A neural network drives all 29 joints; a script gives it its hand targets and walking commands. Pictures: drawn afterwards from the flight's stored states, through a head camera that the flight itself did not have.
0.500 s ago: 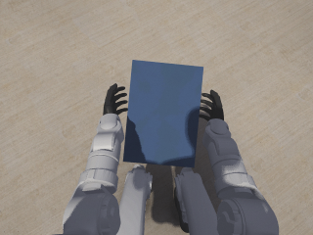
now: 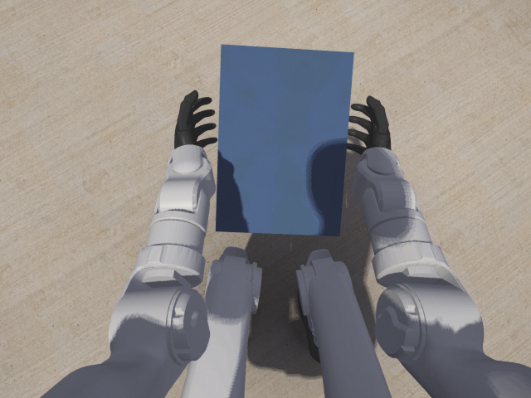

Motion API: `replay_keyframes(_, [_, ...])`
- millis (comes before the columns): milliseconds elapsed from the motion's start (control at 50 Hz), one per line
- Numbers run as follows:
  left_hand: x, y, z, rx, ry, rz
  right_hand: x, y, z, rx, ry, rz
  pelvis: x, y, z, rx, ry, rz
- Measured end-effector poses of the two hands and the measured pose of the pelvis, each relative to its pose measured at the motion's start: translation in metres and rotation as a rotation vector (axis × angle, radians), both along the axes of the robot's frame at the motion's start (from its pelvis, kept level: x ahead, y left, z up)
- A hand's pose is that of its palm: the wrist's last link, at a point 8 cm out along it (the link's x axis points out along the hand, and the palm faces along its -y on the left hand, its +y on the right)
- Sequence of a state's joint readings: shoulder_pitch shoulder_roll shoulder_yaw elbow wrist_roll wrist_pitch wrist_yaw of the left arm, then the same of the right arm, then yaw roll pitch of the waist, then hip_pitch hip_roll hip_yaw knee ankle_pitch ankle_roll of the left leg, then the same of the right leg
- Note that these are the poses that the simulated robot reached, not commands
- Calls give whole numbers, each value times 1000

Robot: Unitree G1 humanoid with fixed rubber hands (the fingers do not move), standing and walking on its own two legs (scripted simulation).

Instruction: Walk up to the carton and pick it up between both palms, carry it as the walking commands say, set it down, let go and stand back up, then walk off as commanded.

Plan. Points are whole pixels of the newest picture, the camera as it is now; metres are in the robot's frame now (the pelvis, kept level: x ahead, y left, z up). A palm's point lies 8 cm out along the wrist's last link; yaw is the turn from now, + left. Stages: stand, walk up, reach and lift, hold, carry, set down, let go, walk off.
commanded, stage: set down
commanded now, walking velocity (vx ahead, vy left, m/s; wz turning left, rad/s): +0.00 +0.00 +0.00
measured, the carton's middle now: (279, 146) +0.49 +0.01 -0.18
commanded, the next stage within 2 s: none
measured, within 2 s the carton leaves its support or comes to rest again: neither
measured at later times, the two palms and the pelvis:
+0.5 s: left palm (202, 159) +0.48 +0.15 -0.23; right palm (343, 161) +0.48 -0.12 -0.24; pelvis -0.02 -0.01 -0.06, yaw +1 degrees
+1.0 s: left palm (203, 152) +0.51 +0.16 -0.27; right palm (337, 155) +0.51 -0.12 -0.28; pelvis -0.02 -0.01 -0.11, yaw +0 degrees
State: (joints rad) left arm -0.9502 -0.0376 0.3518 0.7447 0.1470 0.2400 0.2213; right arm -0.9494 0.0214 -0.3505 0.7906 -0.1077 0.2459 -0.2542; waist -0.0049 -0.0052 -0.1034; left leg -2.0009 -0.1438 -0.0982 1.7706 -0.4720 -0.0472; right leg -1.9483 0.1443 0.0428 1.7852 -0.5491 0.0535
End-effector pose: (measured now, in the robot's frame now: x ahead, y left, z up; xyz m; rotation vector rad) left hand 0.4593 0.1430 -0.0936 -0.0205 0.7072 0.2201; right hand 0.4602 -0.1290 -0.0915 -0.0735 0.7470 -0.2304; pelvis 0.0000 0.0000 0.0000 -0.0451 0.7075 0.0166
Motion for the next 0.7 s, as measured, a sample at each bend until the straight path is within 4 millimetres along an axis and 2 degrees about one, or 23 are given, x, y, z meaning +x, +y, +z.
replay_keyframes(100, [-1, 0, -25, 19, 15, -1, 12, -1, -19, 6, -10, 22, -2, -3, -14, 11, 20, -11])
replay_keyframes(200, [9, 4, -42, 24, -21, 21, 18, 5, -41, 20, -47, 17, -8, -8, -23, 34, -21, -18])
replay_keyframes(320, [20, 7, -76, 53, 7, 15, 21, 9, -83, 32, -22, -12, -12, -12, -35, 43, -90, -18])
replay_keyframes(400, [23, 8, -104, 54, -31, 28, 26, 10, -114, 49, -60, -14, -22, -13, -40, 49, -226, -19])
replay_keyframes(480, [21, 6, -132, 41, -23, 53, 25, 7, -144, 68, -47, -13, -23, -13, -59, 50, -194, -21])
replay_keyframes(520, [20, 5, -139, 43, -4, 19, 24, 5, -147, 41, -32, -2, -24, -13, -67, 51, -199, -23])
replay_keyframes(620, [22, 6, -135, 35, -10, 20, 27, 8, -137, 31, -39, -7, -30, -12, -79, 46, -245, -30])
replay_keyframes(700, [23, 7, -141, 38, 26, 28, 32, 10, -141, 15, -6, 16, -36, -11, -87, 35, -252, -23])
